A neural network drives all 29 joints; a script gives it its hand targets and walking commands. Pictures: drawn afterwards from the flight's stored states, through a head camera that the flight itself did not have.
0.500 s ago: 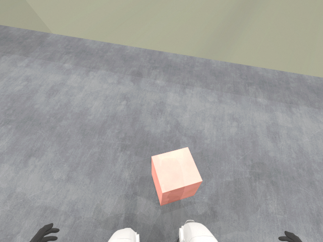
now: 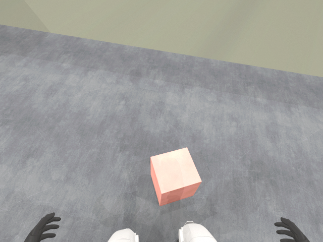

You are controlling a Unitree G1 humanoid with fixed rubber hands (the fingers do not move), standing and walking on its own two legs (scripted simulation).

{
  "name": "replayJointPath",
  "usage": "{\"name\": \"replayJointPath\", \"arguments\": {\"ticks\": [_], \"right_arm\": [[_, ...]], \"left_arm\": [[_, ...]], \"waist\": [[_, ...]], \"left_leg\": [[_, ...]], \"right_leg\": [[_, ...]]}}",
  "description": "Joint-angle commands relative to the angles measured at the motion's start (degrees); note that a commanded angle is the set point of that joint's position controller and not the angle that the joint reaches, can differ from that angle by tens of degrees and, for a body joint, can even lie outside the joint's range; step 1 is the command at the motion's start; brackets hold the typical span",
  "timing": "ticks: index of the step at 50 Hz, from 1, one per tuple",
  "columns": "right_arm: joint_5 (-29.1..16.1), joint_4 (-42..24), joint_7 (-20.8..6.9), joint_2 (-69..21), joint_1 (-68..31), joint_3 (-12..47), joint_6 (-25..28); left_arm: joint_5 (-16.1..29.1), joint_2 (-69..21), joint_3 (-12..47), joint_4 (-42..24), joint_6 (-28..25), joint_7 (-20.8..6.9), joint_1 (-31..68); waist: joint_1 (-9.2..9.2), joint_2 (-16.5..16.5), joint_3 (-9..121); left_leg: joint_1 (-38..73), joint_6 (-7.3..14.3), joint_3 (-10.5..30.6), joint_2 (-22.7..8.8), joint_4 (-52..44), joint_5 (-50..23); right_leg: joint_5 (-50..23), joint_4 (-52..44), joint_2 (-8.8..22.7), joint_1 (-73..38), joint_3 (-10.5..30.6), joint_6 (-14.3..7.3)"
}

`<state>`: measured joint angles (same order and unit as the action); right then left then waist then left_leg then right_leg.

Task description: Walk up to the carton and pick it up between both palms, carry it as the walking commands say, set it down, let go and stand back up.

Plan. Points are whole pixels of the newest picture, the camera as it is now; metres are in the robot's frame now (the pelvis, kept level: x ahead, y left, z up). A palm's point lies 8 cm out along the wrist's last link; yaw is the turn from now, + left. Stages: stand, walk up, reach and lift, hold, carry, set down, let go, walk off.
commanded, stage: walk up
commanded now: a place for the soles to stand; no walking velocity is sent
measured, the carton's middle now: (173, 177) +0.48 -0.08 -0.60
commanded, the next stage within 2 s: none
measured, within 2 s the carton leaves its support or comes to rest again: neither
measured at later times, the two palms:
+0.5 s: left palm out of the picture +0.13 +0.31 -0.09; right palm out of the picture +0.10 -0.35 -0.07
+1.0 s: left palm out of the picture +0.06 +0.21 -0.11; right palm out of the picture +0.06 -0.47 -0.08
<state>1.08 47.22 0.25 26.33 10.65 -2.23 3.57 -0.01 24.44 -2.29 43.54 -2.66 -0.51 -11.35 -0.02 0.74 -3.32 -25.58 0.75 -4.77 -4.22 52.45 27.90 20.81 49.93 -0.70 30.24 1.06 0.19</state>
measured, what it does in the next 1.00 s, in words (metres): steps to the right: right foot, then left foot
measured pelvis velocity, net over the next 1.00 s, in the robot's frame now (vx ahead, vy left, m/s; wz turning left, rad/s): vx -0.02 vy -0.12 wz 0.14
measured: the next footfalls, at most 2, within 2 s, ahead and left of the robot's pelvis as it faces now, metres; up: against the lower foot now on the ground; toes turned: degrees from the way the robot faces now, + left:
right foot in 0.70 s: +0.09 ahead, -0.18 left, +0.00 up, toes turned -1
left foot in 1.00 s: +0.05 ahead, +0.02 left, +0.00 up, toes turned +8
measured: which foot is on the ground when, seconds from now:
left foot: down 0.00-0.70, up 0.72-0.98, down 1.00-1.00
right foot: down 0.00-0.44, up 0.46-0.68, down 0.70-1.00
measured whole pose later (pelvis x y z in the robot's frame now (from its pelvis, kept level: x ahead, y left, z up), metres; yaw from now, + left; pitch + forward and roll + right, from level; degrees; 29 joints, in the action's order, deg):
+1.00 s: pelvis -0.02 -0.12 -0.02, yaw +8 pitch -4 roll +0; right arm 1.1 49.4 7.4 26.6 20.4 -2.2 4.2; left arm 0.0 24.6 -3.6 44.1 3.9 -3.5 -9.0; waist 0.0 3.3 -5.1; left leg -27.2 1.0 0.7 -0.6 57.2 29.2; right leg 23.8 55.2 1.5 27.8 -10.9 -6.0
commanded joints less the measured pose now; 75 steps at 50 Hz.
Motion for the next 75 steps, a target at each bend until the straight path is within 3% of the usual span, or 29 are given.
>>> {"name": "replayJointPath", "arguments": {"ticks": [1, 6, 12, 15, 20, 21, 22, 24, 27, 31, 33, 34, 35, 36, 38, 47, 48, 50, 51, 52, 54, 60, 62, 63, 64, 65, 66, 69, 75], "right_arm": [[-0.01, -2.06, 0.34, 13.20, -3.68, -3.44, 0.24], [-0.13, -1.93, 0.33, 10.05, -1.65, -2.48, -0.64], [0.65, -2.05, 0.49, 12.94, -1.73, -3.75, 0.19], [-0.46, -2.81, 0.45, 11.34, -1.61, -3.12, -0.19], [-0.52, -2.98, 0.26, 11.09, -1.97, -2.90, -0.62], [-0.70, 3.59, 3.63, 17.56, 15.11, -5.14, 1.14], [-0.54, 4.64, 5.33, 22.73, 19.16, -6.65, 1.70], [0.36, 2.00, 7.01, 24.84, 18.35, -7.48, 2.22], [0.99, -0.36, 8.07, 22.42, 12.47, -6.44, 2.69], [1.35, -0.41, 7.94, 22.63, 13.85, -6.63, 3.29], [0.60, -1.68, 8.39, 23.12, 7.67, -6.22, 3.44], [0.54, -1.59, 7.98, 20.25, 6.16, -5.47, 3.22], [0.19, -1.41, 8.12, 13.63, 9.13, -3.00, 2.94], [-0.28, -2.09, 8.69, 11.66, 7.28, -2.51, 2.03], [-0.48, 0.12, 8.84, 14.42, 6.66, -4.11, 0.85], [-0.72, 3.30, 7.57, 15.25, 16.34, -4.61, 1.24], [-0.71, 5.26, 7.52, 16.08, 21.66, -5.01, 1.68], [0.39, 8.63, 8.16, 18.54, 35.75, -7.02, 2.25], [1.82, 7.00, 8.70, 24.13, 32.61, -7.60, 1.97], [1.48, 2.49, 8.91, 25.10, 21.84, -7.15, 1.62], [1.74, 0.94, 9.85, 22.57, 14.06, -6.26, 2.61], [2.82, -0.47, 7.42, 22.08, 8.94, -6.00, 2.34], [2.82, -1.15, 6.28, 18.52, 2.22, -4.92, 1.19], [2.43, -0.38, 5.93, 15.26, 5.06, -3.89, 0.66], [1.53, -1.60, 6.32, 8.93, 4.00, -1.49, 0.75], [1.28, -1.42, 7.35, 12.39, 2.48, -2.92, 0.39], [1.24, -0.22, 7.09, 16.09, 1.70, -4.22, -0.02], [-0.23, 2.25, 5.47, 15.26, 8.72, -3.94, 0.16], [-0.21, 1.09, 4.14, 13.62, 3.62, -3.56, 0.45]], "left_arm": [[-0.76, 12.75, -2.45, 2.18, -1.40, 1.39, -0.35], [-0.74, 15.08, -2.87, 1.53, -1.83, 1.70, -0.77], [-0.77, 11.40, -1.94, 1.40, -1.26, 1.43, 0.08], [-1.40, 13.41, -2.93, 1.82, -1.72, 1.28, 0.27], [-0.73, 13.86, -2.53, 0.29, -1.63, 1.71, 1.72], [-5.50, 15.16, -5.04, -6.20, 1.93, -1.08, 10.14], [-5.11, 11.54, -4.59, -7.69, 3.51, -1.35, 11.96], [-5.14, 11.51, -5.25, -9.76, 5.29, -2.31, 11.44], [-4.03, 13.40, -6.55, -8.09, 5.38, -3.30, 7.69], [-3.38, 11.80, -6.58, -8.32, 5.43, -4.27, 10.34], [-2.96, 12.03, -7.03, -6.27, 4.85, -4.48, 5.15], [-3.56, 13.85, -8.00, -4.03, 4.44, -4.17, -0.12], [-4.27, 19.84, -9.74, -2.16, 4.05, -3.49, -5.46], [-2.99, 20.68, -8.42, -2.86, 4.20, -3.01, -1.40], [-2.45, 18.19, -8.36, -3.68, 4.96, -2.49, 0.46], [-3.95, 16.23, -7.83, -6.98, 5.95, -3.12, 3.54], [-4.19, 16.32, -7.28, -8.31, 6.47, -3.14, 7.02], [-4.46, 10.65, -6.19, -10.73, 7.45, -3.09, 12.32], [-3.64, 6.86, -5.22, -11.23, 7.52, -2.97, 12.12], [-4.46, 12.59, -6.87, -10.07, 7.98, -3.35, 10.29], [-4.59, 15.00, -8.52, -6.55, 7.70, -3.88, 6.75], [-2.75, 12.88, -8.58, -3.16, 6.32, -4.04, 0.71], [-2.48, 13.03, -9.18, 1.23, 5.10, -3.24, -9.13], [-3.32, 15.17, -9.87, 3.93, 4.57, -2.68, -15.77], [-3.33, 19.52, -10.20, 1.59, 4.12, -1.96, -13.68], [-2.01, 22.85, -10.33, 0.03, 3.69, -1.18, -5.76], [-1.22, 20.65, -9.51, -1.69, 3.65, -0.88, -2.42], [-1.89, 18.25, -8.33, -1.29, 2.53, 0.32, -1.43], [-2.18, 18.01, -8.09, -0.99, 0.59, 1.56, -5.75]], "waist": [[0.81, -3.10, 9.20], [1.02, 2.76, 10.74], [1.23, -7.05, 8.98], [0.95, -0.04, 11.39], [1.86, -0.53, 14.05], [4.56, 5.60, 9.59], [6.39, -4.17, 6.41], [5.52, -5.36, 4.57], [0.92, 1.89, 1.34], [1.92, -6.56, 2.72], [-2.29, -6.05, 6.03], [-6.19, 0.02, 9.49], [-9.94, 20.27, 7.86], [-6.09, 20.00, 2.54], [-5.62, 9.27, -2.44], [-1.83, 14.07, -3.80], [1.47, 9.68, -0.97], [9.71, -6.49, 2.30], [9.34, -20.36, -0.33], [4.91, -11.47, -7.76], [0.95, 1.98, -9.81], [-1.06, -9.76, -1.88], [-7.76, -5.59, -0.45], [-10.53, 6.04, 1.08], [-10.57, 19.20, -4.57], [-7.14, 8.07, -7.11], [-5.57, 1.93, -10.00], [-2.41, 6.54, -4.98], [-3.76, 4.94, -2.14]], "left_leg": [[10.26, 7.75, 12.68, -11.03, -18.61, -9.64], [4.31, 2.84, 4.39, -1.69, -9.04, -5.30], [11.49, 8.65, 14.21, -11.97, -20.23, -11.79], [7.68, 5.20, 7.97, -6.90, -12.76, -12.35], [8.79, 3.79, 6.83, -4.86, -12.07, -9.26], [15.30, 8.63, 19.74, -9.10, -19.59, -16.54], [23.13, 13.11, 30.66, -19.00, -24.52, -29.68], [26.51, 18.27, 35.83, -24.92, -21.62, -42.38], [18.00, 16.86, 28.89, -19.47, -18.64, -40.97], [15.26, 15.46, 24.96, -18.08, -16.98, -39.08], [5.11, 11.40, 21.58, -16.41, -13.21, -29.89], [-5.28, 7.05, 13.58, -9.63, -3.82, -26.77], [-19.78, 2.37, 5.64, 2.82, 17.52, -8.31], [-24.48, 2.95, 7.30, 8.28, 20.74, 10.25], [-18.79, 3.64, 10.61, 5.31, 23.28, 3.66], [-5.70, 2.10, 1.80, 1.77, 4.21, 4.85], [4.24, 4.14, 0.50, 2.02, -5.24, 1.90], [26.72, 8.01, 14.80, -2.02, -14.87, 2.17], [16.63, 13.97, 48.74, -16.70, -34.81, 25.50], [4.72, 17.21, 60.08, -19.90, -40.29, 31.07], [-0.96, 15.38, 48.93, -15.20, -31.89, 20.16], [-9.62, 13.07, 33.89, -9.46, -24.48, 12.72], [-20.97, 8.35, 23.54, -4.35, -12.33, 13.79], [-30.32, 4.94, 15.31, 1.43, 6.54, 14.90], [-36.67, 2.19, 7.57, 9.62, 23.89, 12.75], [-30.27, 2.79, 17.08, 6.52, 24.94, 5.68], [-28.12, 2.74, 15.26, 5.80, 25.44, 0.53], [-21.94, 1.03, 13.57, 3.24, 19.42, -1.92], [-17.11, 1.52, 10.04, 2.31, 9.24, 0.13]], "right_leg": [[-11.73, -4.79, 1.78, -2.68, 1.45, -3.45], [-11.94, -12.35, 8.62, -8.40, 17.60, -8.61], [-9.67, -3.41, 2.03, -0.85, 0.61, -3.09], [-17.62, -6.48, 3.43, -8.82, 6.63, -5.63], [-16.17, -7.48, 4.80, -6.63, 9.50, -6.52], [-18.83, 5.01, 3.45, 3.55, 3.75, -6.03], [-0.87, 12.17, 2.82, 17.26, -1.13, -2.17], [14.39, 20.27, 6.51, 25.66, 3.57, -0.74], [12.61, 19.34, 6.52, 17.57, 3.80, -1.73], [11.49, 11.15, 6.59, 11.97, 1.03, -2.01], [2.87, -2.13, 8.03, -2.41, 3.81, -2.96], [3.23, -9.89, 5.41, -19.48, 5.02, -4.30], [0.58, -22.59, 13.05, -27.33, 20.21, -6.69], [-2.52, -29.81, 16.77, -21.20, 30.02, -11.10], [4.90, -31.16, 15.84, -12.10, 25.55, -9.00], [17.70, -30.23, 15.23, -7.02, 15.31, -11.43], [15.26, -25.17, 14.89, -0.06, 12.06, -12.29], [23.83, 1.22, 8.72, 20.69, 1.93, -5.08], [14.95, 18.49, 2.81, 26.35, -1.46, -1.37], [13.84, 24.25, 4.98, 22.21, 5.75, -0.48], [8.95, 27.65, 5.95, 18.41, 6.45, -0.38], [16.92, 12.84, 2.44, -0.80, -0.75, -1.43], [13.01, -1.57, 0.59, -17.34, -1.52, -1.56], [22.52, -13.09, 3.33, -25.93, 7.72, -1.32], [40.94, -30.48, 15.05, -16.68, 33.91, -3.42], [44.63, -38.45, 20.11, -7.92, 44.19, -7.53], [42.61, -39.69, 18.48, -4.85, 40.84, -4.55], [23.18, -31.07, 15.64, -13.14, 29.14, -2.71], [-2.97, -23.21, 20.75, -16.42, 25.62, -6.29]]}}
